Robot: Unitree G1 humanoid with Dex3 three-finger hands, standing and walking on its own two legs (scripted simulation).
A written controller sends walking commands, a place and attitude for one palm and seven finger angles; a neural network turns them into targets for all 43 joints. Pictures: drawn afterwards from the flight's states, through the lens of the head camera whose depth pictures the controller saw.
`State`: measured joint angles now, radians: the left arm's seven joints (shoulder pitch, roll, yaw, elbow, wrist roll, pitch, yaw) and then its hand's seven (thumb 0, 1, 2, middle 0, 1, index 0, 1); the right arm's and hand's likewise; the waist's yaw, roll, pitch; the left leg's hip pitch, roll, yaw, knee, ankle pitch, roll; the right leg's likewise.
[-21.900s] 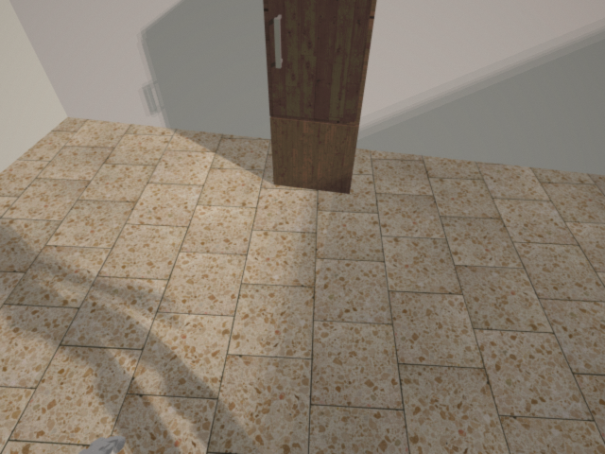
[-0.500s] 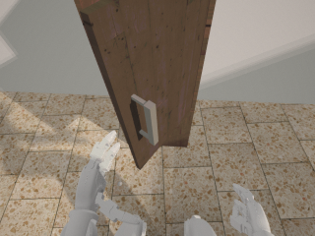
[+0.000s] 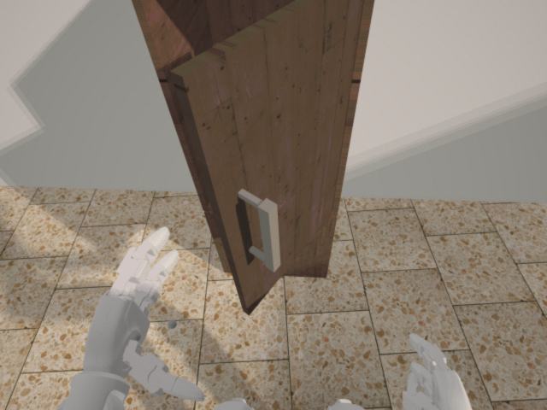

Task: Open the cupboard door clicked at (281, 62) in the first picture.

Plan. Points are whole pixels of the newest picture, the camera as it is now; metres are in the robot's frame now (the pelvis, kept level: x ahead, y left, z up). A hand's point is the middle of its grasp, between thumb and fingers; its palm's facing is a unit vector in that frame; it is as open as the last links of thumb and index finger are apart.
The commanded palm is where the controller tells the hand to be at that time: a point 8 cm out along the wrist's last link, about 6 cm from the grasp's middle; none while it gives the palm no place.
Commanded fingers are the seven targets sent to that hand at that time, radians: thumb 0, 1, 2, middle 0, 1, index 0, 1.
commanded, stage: draw the hand back to the body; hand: left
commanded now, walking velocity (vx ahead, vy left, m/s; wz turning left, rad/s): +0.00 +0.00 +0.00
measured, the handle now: (260, 233) +0.38 +0.05 +0.04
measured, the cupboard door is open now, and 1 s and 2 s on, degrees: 57 57 57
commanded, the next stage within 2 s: step back with the hand held close in 1.22 s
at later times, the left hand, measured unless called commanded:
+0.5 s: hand (73, 294) +0.22 +0.22 +0.15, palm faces +0.22 -0.89 -0.40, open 13.2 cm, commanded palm +0.18 +0.27 +0.18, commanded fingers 0.00 0.34 0.66 -0.18 -0.30 -0.18 -0.30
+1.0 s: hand out of the picture +0.23 +0.28 +0.23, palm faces +0.45 -0.78 -0.43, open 7.8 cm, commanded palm +0.18 +0.32 +0.24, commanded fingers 0.00 0.90 0.90 -0.20 -0.30 -0.20 -0.30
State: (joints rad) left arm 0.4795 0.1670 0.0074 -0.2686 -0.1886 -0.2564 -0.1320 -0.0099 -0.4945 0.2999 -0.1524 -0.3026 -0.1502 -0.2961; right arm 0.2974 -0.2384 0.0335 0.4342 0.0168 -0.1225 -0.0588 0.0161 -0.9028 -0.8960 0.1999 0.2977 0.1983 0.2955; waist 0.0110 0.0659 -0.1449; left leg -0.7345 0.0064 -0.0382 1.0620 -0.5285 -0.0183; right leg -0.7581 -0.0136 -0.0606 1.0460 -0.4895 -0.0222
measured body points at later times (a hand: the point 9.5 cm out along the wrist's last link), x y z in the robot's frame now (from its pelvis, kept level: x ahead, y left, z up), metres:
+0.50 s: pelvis +0.02 +0.02 +0.05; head +0.01 +0.00 +0.50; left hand +0.20 +0.27 +0.18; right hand +0.19 -0.19 -0.03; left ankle +0.00 +0.13 -0.67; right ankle +0.02 -0.11 -0.67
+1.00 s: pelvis +0.03 +0.02 +0.07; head +0.01 +0.00 +0.52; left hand +0.20 +0.32 +0.26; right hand +0.21 -0.21 -0.01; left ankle +0.00 +0.13 -0.67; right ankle +0.02 -0.11 -0.67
